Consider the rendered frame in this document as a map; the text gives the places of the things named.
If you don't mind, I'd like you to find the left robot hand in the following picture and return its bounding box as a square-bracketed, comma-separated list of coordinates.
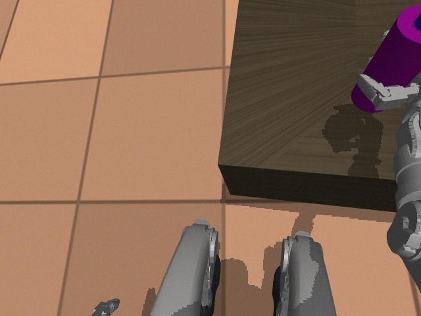
[91, 298, 120, 316]

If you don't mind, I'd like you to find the right robot hand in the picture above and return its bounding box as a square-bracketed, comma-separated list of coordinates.
[357, 30, 421, 111]

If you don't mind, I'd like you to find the left robot foot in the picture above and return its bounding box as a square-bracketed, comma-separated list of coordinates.
[200, 254, 220, 316]

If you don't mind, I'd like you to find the bottle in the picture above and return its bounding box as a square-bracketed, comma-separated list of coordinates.
[351, 5, 421, 113]

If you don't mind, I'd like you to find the right robot arm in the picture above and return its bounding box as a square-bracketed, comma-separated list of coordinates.
[387, 100, 421, 293]

